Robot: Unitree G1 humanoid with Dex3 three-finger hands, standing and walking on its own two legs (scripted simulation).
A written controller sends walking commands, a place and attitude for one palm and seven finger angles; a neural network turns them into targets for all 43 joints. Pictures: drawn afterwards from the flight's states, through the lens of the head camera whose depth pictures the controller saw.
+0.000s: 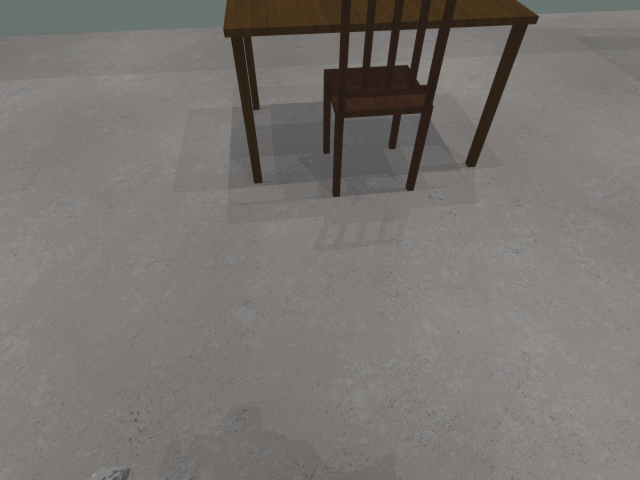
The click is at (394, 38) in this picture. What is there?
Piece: chair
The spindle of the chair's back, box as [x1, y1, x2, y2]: [384, 0, 403, 88]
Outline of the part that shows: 403,0 395,0 384,85 385,88 391,87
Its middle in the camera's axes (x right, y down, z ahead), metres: +0.26 -0.71 +1.36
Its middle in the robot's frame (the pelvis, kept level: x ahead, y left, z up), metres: +1.50 -0.18 -0.05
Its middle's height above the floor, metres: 0.72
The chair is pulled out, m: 0.00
